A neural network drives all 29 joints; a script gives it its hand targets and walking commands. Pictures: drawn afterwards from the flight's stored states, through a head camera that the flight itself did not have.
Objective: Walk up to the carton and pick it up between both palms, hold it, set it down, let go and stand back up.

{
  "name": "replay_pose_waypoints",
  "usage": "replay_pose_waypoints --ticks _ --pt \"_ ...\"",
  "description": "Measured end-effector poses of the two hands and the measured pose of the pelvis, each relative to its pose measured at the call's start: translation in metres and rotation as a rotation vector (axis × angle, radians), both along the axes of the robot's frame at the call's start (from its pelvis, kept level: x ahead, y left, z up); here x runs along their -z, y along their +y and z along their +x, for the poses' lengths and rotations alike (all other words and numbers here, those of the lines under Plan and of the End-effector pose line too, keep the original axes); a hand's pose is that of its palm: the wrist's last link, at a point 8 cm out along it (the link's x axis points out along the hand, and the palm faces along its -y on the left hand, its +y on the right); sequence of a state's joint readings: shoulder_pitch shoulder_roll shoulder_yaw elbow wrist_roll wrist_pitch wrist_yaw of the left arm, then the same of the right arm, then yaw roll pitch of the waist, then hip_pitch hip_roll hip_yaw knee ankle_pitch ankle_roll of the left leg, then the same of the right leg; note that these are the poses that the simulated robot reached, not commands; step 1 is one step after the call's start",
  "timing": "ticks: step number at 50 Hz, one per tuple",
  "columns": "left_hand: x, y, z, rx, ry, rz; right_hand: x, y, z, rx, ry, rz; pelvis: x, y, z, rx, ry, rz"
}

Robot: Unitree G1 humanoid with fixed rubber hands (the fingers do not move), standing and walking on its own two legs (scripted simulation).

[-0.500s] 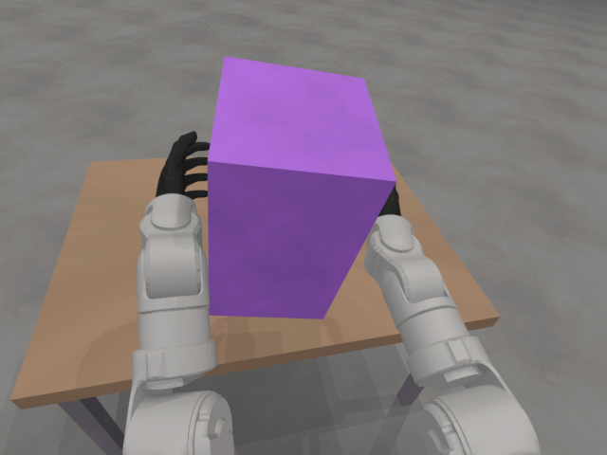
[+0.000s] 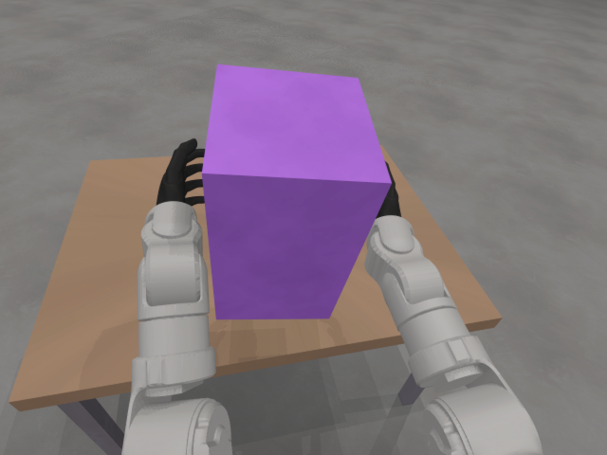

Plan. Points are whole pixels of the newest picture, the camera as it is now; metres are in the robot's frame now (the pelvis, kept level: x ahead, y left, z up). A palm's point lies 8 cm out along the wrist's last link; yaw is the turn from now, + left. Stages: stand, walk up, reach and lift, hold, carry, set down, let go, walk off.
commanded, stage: hold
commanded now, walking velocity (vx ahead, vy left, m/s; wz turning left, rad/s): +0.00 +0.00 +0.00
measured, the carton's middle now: (281, 209) +0.38 +0.01 +0.16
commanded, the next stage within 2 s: none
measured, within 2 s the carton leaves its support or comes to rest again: neither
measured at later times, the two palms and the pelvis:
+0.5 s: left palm (174, 203) +0.36 +0.14 +0.19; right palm (382, 212) +0.36 -0.11 +0.17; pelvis +0.00 +0.00 +0.00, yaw +0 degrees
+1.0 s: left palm (173, 207) +0.36 +0.14 +0.19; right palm (381, 213) +0.36 -0.11 +0.17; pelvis +0.00 +0.00 +0.00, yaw +0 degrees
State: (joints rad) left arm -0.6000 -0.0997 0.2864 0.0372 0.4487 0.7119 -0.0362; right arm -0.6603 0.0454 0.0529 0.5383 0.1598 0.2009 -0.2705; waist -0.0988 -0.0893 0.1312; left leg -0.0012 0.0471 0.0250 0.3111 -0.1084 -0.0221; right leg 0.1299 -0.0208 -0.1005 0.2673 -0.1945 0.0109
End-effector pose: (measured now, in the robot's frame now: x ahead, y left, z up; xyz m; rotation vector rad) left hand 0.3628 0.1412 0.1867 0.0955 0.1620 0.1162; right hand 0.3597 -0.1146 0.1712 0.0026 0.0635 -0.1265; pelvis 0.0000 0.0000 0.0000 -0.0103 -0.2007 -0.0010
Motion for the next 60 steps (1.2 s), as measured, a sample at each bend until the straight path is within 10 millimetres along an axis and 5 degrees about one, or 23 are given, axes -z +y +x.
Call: replay_pose_waypoints --ticks 60 --pt "-0.0027 0.0033 -0.0078 0.008 -0.004 -0.009 -0.0057 0.0032 -0.0089 0.012 -0.019 0.006 0.0009 0.0044 -0.0052 0.005 -0.022 -0.004"
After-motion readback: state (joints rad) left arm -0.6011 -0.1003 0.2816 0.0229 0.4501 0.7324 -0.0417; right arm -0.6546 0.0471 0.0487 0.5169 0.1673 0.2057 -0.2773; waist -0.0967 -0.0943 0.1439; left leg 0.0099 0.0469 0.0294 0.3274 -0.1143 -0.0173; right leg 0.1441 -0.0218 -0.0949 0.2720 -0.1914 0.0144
